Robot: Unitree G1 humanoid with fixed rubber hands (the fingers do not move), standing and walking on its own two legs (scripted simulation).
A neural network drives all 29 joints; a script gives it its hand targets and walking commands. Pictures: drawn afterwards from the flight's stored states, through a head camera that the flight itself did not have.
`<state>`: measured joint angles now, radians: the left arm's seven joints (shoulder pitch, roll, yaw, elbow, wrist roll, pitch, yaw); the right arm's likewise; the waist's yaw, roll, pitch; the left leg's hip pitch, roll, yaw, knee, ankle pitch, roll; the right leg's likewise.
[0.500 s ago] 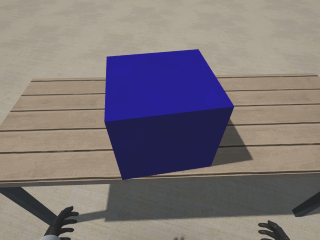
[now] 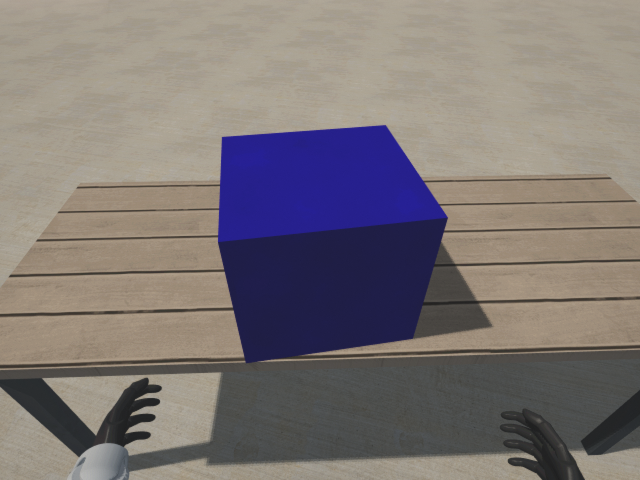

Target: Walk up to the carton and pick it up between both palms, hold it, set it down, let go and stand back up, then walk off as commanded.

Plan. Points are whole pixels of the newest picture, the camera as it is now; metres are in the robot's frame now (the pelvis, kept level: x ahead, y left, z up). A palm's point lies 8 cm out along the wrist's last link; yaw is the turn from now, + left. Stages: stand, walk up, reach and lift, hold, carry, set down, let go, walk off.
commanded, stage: reach and lift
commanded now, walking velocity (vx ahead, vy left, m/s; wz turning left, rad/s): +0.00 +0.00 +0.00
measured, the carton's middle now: (318, 239) +0.54 +0.03 +0.02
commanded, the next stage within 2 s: none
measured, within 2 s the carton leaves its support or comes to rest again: neither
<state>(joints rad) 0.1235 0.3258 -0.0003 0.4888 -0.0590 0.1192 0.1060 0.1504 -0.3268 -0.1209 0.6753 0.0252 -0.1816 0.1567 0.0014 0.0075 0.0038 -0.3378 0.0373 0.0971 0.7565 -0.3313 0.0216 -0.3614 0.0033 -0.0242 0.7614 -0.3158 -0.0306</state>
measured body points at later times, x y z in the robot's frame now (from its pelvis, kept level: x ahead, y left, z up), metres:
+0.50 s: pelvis +0.03 -0.02 +0.01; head +0.02 -0.03 +0.46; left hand +0.22 +0.24 -0.01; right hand +0.24 -0.27 -0.03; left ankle +0.05 +0.11 -0.71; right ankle +0.06 -0.10 -0.71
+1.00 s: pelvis +0.03 -0.02 +0.01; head +0.03 -0.03 +0.46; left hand +0.28 +0.23 +0.02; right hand +0.27 -0.26 +0.00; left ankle +0.05 +0.11 -0.71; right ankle +0.06 -0.10 -0.71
